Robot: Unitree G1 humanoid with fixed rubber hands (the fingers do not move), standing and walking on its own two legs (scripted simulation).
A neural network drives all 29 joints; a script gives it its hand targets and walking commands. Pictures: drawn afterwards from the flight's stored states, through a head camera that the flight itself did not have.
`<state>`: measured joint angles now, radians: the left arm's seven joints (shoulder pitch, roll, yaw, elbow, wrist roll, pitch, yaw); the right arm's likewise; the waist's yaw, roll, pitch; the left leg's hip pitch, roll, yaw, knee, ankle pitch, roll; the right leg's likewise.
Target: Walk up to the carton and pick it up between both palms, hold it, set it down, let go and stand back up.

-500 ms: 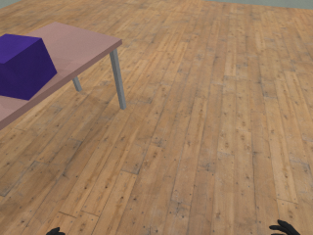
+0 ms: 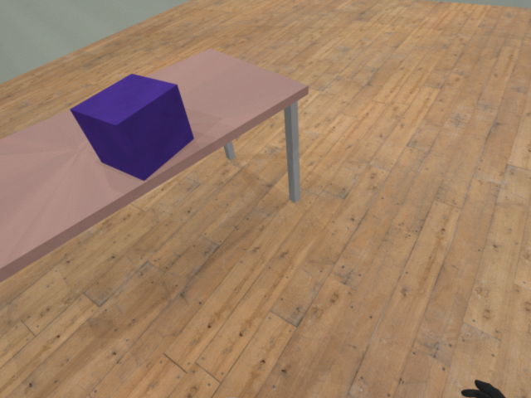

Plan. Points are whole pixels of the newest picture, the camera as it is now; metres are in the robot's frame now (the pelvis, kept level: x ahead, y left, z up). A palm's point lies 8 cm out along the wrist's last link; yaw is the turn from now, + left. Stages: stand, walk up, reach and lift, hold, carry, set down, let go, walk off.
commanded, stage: walk up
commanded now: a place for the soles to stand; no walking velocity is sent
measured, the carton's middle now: (137, 125) +0.88 +0.41 -0.03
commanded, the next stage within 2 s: none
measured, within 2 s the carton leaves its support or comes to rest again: neither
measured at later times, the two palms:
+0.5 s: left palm out of the picture +0.18 +0.40 -0.11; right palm (430, 355) +0.22 -0.23 -0.11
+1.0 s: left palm (58, 370) +0.21 +0.37 -0.05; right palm (402, 263) +0.39 -0.24 -0.11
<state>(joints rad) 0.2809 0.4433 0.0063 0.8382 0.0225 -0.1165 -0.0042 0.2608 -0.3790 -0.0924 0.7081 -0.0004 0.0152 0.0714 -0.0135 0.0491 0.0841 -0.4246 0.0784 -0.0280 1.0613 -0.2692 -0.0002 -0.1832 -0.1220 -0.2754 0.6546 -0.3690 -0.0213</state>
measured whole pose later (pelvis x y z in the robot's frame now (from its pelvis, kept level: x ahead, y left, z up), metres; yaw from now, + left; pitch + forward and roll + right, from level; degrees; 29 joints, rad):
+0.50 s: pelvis +0.10 +0.07 -0.03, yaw +12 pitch -2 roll +1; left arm 0.13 0.44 0.01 0.81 0.04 -0.07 -0.03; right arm 0.37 -0.38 -0.09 0.71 0.00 -0.04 0.02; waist -0.01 -0.04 0.11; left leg -0.40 -0.09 -0.03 0.83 -0.39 0.05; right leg -0.61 -0.15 -0.16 1.07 -0.47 -0.02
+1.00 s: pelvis +0.21 +0.02 +0.00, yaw +20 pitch -6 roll +5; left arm 0.18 0.44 0.01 0.81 0.02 -0.06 -0.02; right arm 0.32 -0.38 -0.09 0.71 0.00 -0.02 -0.01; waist -0.01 -0.01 0.13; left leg -0.43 0.01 -0.04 1.09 -0.25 0.02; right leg -0.25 -0.13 -0.24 0.66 -0.33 -0.08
